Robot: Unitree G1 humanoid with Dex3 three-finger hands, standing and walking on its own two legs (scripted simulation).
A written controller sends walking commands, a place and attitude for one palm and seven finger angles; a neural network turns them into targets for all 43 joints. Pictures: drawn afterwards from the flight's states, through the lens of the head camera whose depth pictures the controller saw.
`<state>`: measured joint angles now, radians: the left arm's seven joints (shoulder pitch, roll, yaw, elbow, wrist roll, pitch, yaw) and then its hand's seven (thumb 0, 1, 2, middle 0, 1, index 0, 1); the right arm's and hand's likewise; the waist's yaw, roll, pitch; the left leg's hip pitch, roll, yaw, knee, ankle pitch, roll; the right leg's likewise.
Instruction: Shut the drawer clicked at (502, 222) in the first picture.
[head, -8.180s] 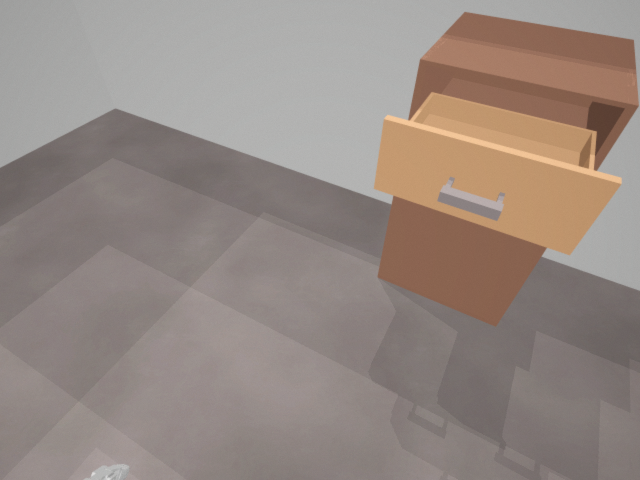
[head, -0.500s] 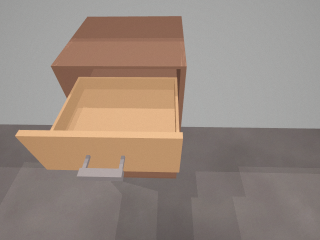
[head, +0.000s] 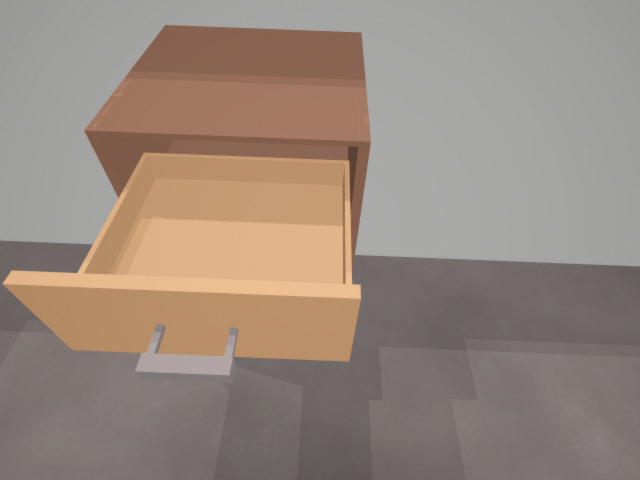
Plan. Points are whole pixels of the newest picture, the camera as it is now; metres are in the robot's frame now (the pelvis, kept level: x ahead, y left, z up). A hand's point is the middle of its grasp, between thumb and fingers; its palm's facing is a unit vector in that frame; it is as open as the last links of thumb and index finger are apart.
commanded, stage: come to a stop and stand still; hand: left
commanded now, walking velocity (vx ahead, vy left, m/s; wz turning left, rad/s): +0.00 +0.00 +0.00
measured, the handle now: (191, 350) +0.27 +0.19 -0.01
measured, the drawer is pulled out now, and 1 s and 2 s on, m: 0.29 0.29 0.28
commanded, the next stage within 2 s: look again from close up in 0.06 s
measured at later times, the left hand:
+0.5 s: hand out of the picture +0.01 +0.16 -0.17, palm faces +0.02 -0.98 -0.19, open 7.4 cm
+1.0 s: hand (181, 441) +0.17 +0.18 -0.02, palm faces +0.26 -0.96 -0.12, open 7.1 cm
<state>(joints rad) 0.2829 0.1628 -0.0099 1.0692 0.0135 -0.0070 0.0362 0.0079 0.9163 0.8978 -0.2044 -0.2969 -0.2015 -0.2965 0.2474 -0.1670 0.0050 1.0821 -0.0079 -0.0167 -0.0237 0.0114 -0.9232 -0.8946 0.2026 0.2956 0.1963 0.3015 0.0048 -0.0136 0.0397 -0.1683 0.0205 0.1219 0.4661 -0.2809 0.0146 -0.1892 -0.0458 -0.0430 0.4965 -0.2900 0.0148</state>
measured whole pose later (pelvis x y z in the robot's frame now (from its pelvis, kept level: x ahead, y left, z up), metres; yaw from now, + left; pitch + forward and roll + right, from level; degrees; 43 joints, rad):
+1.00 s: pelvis -0.02 +0.00 -0.01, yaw +3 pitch +2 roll +0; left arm 0.44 0.14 0.04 0.14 -0.14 -0.13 0.09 0.02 0.94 0.90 -0.29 -0.39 -0.23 -0.36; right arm 0.26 -0.26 -0.03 0.79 0.03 -0.29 -0.05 0.02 -0.92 -0.89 0.20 0.30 0.20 0.30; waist -0.04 0.04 -0.07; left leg -0.35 0.02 0.07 0.63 -0.32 0.01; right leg -0.34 -0.06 -0.09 0.65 -0.34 0.01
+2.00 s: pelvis -0.02 -0.01 -0.05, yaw +4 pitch +5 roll -2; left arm 0.76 0.18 0.04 -0.45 -0.20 -0.27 -0.17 0.02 0.90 0.90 -1.27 -1.46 -1.27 -1.45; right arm 0.21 -0.20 0.01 0.49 0.06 -0.28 -0.03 0.02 -0.90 -0.90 0.20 0.30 0.20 0.30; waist 0.03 0.04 -0.11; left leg -0.56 0.04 0.03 0.92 -0.45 0.01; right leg -0.51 -0.05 -0.12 0.88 -0.46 0.00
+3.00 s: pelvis -0.02 -0.02 -0.03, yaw +4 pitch +2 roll -1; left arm 0.72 0.19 0.11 -0.38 -0.24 -0.22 -0.24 0.02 0.90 0.90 -1.40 -1.60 -1.40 -1.60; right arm 0.23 -0.22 0.03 0.57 0.06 -0.37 -0.05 0.02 -0.90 -0.90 0.21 0.30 0.20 0.30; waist 0.03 0.05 -0.08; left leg -0.45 0.05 0.02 0.81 -0.41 -0.01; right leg -0.40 -0.03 -0.12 0.78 -0.42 -0.02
